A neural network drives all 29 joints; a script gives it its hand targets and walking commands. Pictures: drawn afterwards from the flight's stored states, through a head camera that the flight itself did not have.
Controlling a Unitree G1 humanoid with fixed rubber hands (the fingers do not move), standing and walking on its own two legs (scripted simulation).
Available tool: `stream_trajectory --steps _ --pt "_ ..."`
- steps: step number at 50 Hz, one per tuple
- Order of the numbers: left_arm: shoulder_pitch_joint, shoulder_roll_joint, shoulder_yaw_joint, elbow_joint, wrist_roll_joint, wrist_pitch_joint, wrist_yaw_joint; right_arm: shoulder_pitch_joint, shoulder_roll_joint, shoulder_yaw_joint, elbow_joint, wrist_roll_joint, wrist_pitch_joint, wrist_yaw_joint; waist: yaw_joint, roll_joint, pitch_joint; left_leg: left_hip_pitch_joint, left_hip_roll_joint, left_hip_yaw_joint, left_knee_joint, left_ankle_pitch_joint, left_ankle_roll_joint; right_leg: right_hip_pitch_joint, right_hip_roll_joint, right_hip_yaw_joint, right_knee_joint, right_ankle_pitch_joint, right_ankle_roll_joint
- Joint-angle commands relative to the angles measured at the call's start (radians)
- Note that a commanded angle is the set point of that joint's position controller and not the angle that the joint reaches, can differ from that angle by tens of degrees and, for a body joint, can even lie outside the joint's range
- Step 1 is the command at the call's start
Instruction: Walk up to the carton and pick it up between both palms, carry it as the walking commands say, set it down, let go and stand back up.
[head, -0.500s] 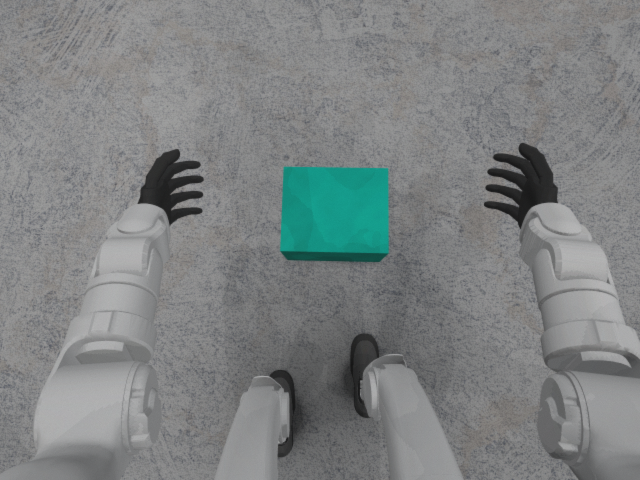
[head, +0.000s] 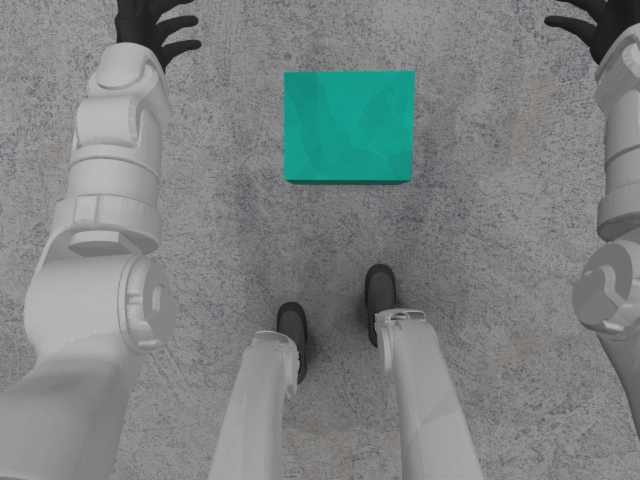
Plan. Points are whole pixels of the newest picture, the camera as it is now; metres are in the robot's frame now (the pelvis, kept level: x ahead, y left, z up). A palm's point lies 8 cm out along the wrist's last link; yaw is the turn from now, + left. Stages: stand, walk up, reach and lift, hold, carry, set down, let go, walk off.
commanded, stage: reach and lift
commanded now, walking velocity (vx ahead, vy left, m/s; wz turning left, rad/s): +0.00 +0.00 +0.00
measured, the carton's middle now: (347, 134) +0.54 -0.06 -0.58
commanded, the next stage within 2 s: none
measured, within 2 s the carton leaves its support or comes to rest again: neither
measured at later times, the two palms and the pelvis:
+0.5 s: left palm (184, 88) +0.56 +0.15 -0.22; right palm (547, 74) +0.52 -0.29 -0.22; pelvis -0.03 +0.00 -0.09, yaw +2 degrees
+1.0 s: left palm (230, 124) +0.55 +0.14 -0.40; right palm (485, 113) +0.52 -0.29 -0.40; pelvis -0.05 +0.00 -0.23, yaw +2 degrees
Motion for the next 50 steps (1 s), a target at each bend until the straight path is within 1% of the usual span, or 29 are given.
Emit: stream_trajectory --steps 1,5,6,7,11,12,14,15,16,17,22,23,26,28,29,30,31,32,33,34,35,36,38,39,41,42,43,45,50 --pt "-0.246 0.144 0.043 -0.147 0.013 -0.037 0.001 -0.256 -0.145 -0.043 -0.135 -0.039 -0.04 -0.002 -0.025 -0.113 -1.208 0.141 -0.062 -0.017 -0.06 0.341 -0.016 1.083 0.047 0.046 0.113 0.627 0.037" --pt "-0.216 0.137 0.059 -0.098 0.047 -0.046 -0.002 -0.241 -0.143 -0.08 -0.138 -0.062 -0.054 -0.007 -0.013 -0.051 -1.171 0.073 -0.065 -0.01 -0.033 0.363 -0.022 1.072 0.034 0.069 0.135 0.683 0.039" --pt "-0.222 0.153 0.085 -0.107 0.06 -0.055 -0.001 -0.236 -0.118 -0.07 -0.116 -0.061 -0.056 -0.006 -0.009 -0.082 -1.142 0.013 -0.064 -0.006 -0.03 0.322 -0.019 1.061 0.031 0.075 0.142 0.655 0.043" --pt "-0.212 0.125 0.078 -0.066 0.072 -0.052 -0.008 -0.211 -0.11 -0.076 -0.066 -0.069 -0.053 -0.004 -0.008 -0.042 -1.044 -0.018 -0.057 -0.007 -0.019 0.294 -0.022 0.964 0.031 0.079 0.149 0.595 0.042" --pt "-0.281 0.118 0.073 -0.068 0.067 -0.078 -0.015 -0.242 -0.064 -0.079 -0.03 -0.074 -0.064 -0.005 -0.029 -0.031 -0.987 -0.103 -0.061 -0.006 0.069 0.23 -0.017 0.835 0.025 0.089 0.218 0.525 0.038" --pt "-0.319 0.122 0.073 -0.109 0.061 -0.086 -0.013 -0.296 -0.09 -0.079 -0.1 -0.069 -0.076 -0.007 -0.031 -0.038 -1.007 -0.114 -0.056 -0.011 0.088 0.248 -0.015 0.827 0.025 0.095 0.233 0.553 0.029" --pt "-0.334 0.125 0.051 -0.091 0.053 -0.082 0.0 -0.302 -0.117 -0.097 -0.065 -0.062 -0.08 -0.016 -0.043 -0.029 -1.035 -0.091 -0.061 -0.01 0.132 0.229 -0.02 0.778 0.031 0.074 0.277 0.501 0.036" --pt "-0.369 0.144 0.03 -0.153 0.03 -0.078 0.0 -0.357 -0.127 -0.077 -0.134 -0.036 -0.074 -0.021 -0.045 -0.036 -1.185 -0.072 -0.065 -0.005 0.159 0.257 -0.025 0.889 0.033 0.081 0.307 0.586 0.03" --pt "-0.382 0.161 0.032 -0.103 0.038 -0.067 0.007 -0.355 -0.161 -0.088 -0.087 -0.043 -0.067 -0.031 -0.052 -0.002 -1.146 -0.114 -0.061 0.008 0.188 0.192 -0.034 0.837 0.029 0.083 0.326 0.508 0.031" --pt "-0.41 0.177 0.019 -0.136 0.025 -0.063 0.011 -0.405 -0.165 -0.075 -0.153 -0.032 -0.065 -0.035 -0.045 -0.021 -1.241 -0.056 -0.066 0.003 0.222 0.209 -0.028 0.836 0.036 0.064 0.361 0.504 0.039" --pt "-0.471 0.182 -0.031 -0.072 -0.033 -0.017 0.039 -0.433 -0.214 -0.034 -0.048 -0.013 -0.03 -0.047 -0.068 -0.024 -1.209 -0.088 -0.06 0.009 0.329 0.101 -0.034 0.661 0.041 0.016 0.461 0.308 0.045" --pt "-0.489 0.209 -0.016 -0.113 -0.03 -0.022 0.05 -0.455 -0.222 -0.034 -0.1 -0.01 -0.037 -0.055 -0.06 -0.037 -1.279 -0.047 -0.064 0.003 0.346 0.129 -0.026 0.666 0.048 0.007 0.482 0.323 0.042" --pt "-0.509 0.233 -0.007 -0.033 -0.017 -0.014 0.059 -0.463 -0.221 -0.007 0.008 0.016 -0.024 -0.05 -0.024 -0.008 -1.129 -0.14 -0.059 0.015 0.412 0.068 -0.021 0.5 0.04 0.015 0.531 0.217 0.046" --pt "-0.509 0.2 -0.021 0.021 -0.036 -0.003 0.052 -0.506 -0.224 0.012 0.028 0.024 -0.017 -0.046 -0.037 -0.051 -1.069 -0.224 -0.055 0.011 0.448 0.011 -0.013 0.464 0.037 0.023 0.561 0.166 0.042" --pt "-0.542 0.211 -0.035 0.015 -0.038 -0.003 0.05 -0.525 -0.216 0.012 0.021 0.028 -0.015 -0.046 -0.037 -0.026 -1.061 -0.221 -0.056 0.008 0.469 -0.005 -0.007 0.428 0.037 0.022 0.585 0.14 0.04" --pt "-0.553 0.193 -0.05 0.01 -0.055 -0.003 0.048 -0.548 -0.232 0.012 -0.004 0.033 -0.021 -0.044 -0.052 -0.045 -1.085 -0.217 -0.054 0.001 0.494 0.003 -0.003 0.417 0.041 0.019 0.609 0.144 0.037" --pt "-0.554 0.207 -0.042 -0.003 -0.044 -0.014 0.044 -0.535 -0.188 0.044 0.016 0.044 -0.021 -0.045 -0.026 -0.058 -1.055 -0.263 -0.059 0.012 0.506 0.003 0.001 0.425 0.036 0.023 0.624 0.159 0.042" --pt "-0.6 0.206 -0.058 -0.028 -0.062 -0.015 0.046 -0.566 -0.229 0.034 -0.009 0.041 -0.028 -0.051 -0.055 -0.061 -1.121 -0.248 -0.06 0.006 0.54 0.011 -0.002 0.441 0.039 0.022 0.655 0.175 0.038" --pt "-0.594 0.232 -0.055 -0.024 -0.051 -0.018 0.048 -0.566 -0.218 0.046 0.002 0.049 -0.022 -0.053 -0.027 -0.022 -1.126 -0.234 -0.06 0.007 0.564 0.028 -0.004 0.424 0.035 0.03 0.676 0.189 0.037" --pt "-0.611 0.233 -0.063 0.003 -0.054 -0.016 0.049 -0.569 -0.24 0.037 0.045 0.046 -0.02 -0.053 -0.049 -0.026 -1.1 -0.287 -0.057 0.011 0.581 -0.022 -0.005 0.411 0.037 0.026 0.697 0.149 0.035" --pt "-0.624 0.254 -0.056 -0.035 -0.066 -0.019 0.052 -0.583 -0.238 0.053 0.018 0.052 -0.019 -0.059 -0.038 -0.066 -1.134 -0.279 -0.058 0.008 0.603 -0.002 -0.002 0.423 0.034 0.022 0.724 0.171 0.04" --pt "-0.634 0.244 -0.074 -0.021 -0.07 -0.015 0.052 -0.601 -0.237 0.059 -0.003 0.065 -0.018 -0.063 -0.037 -0.02 -1.141 -0.263 -0.053 0.008 0.626 0.001 -0.003 0.399 0.031 0.031 0.735 0.163 0.035" --pt "-0.644 0.255 -0.095 -0.073 -0.097 -0.016 0.064 -0.639 -0.274 0.064 -0.081 0.078 -0.026 -0.077 -0.055 -0.062 -1.301 -0.247 -0.057 0.008 0.671 0.041 -0.006 0.515 0.028 0.022 0.801 0.26 0.038" --pt "-0.62 0.276 -0.089 -0.013 -0.091 -0.016 0.067 -0.599 -0.28 0.07 -0.001 0.068 -0.021 -0.086 -0.06 -0.076 -1.237 -0.291 -0.058 0.015 0.7 0.019 -0.005 0.489 0.026 0.023 0.822 0.247 0.043" --pt "-0.619 0.267 -0.104 0.067 -0.101 -0.012 0.069 -0.612 -0.268 0.089 0.046 0.086 -0.02 -0.091 -0.05 -0.041 -1.15 -0.295 -0.053 0.013 0.725 -0.036 -0.002 0.396 0.022 0.014 0.842 0.143 0.04" --pt "-0.664 0.279 -0.114 -0.064 -0.112 -0.01 0.073 -0.656 -0.288 0.085 -0.072 0.09 -0.022 -0.098 -0.062 -0.044 -1.256 -0.26 -0.054 0.014 0.735 0.001 -0.003 0.473 0.027 0.021 0.841 0.196 0.034" --pt "-0.669 0.27 -0.134 -0.013 -0.117 -0.009 0.075 -0.645 -0.294 0.085 -0.009 0.098 -0.022 -0.102 -0.075 -0.031 -1.239 -0.262 -0.046 0.008 0.767 -0.002 -0.005 0.45 0.02 0.019 0.88 0.201 0.034" --pt "-0.656 0.271 -0.141 0.008 -0.128 -0.022 0.071 -0.612 -0.25 0.122 0.048 0.114 -0.025 -0.107 -0.058 -0.021 -1.166 -0.306 -0.05 0.014 0.797 -0.018 -0.004 0.43 0.021 0.023 0.904 0.201 0.031" --pt "-0.709 0.339 -0.139 -0.061 -0.136 -0.046 0.08 -0.704 -0.286 0.145 -0.049 0.165 -0.049 -0.13 -0.029 -0.041 -1.224 -0.353 -0.039 0.017 0.888 0.001 0.003 0.551 0.01 0.062 0.998 0.292 0.021"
